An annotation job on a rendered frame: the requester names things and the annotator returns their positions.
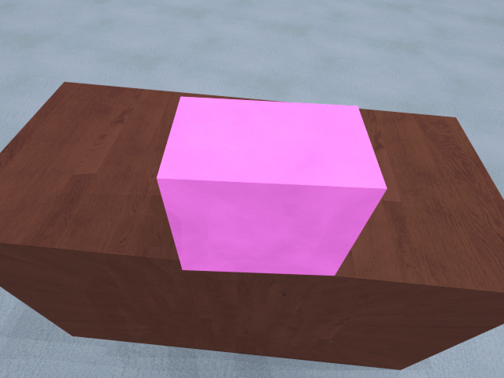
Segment carton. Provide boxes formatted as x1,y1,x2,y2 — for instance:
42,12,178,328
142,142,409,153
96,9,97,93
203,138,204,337
157,97,387,276

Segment pedestal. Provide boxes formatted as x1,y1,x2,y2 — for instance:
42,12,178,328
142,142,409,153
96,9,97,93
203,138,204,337
0,82,504,370

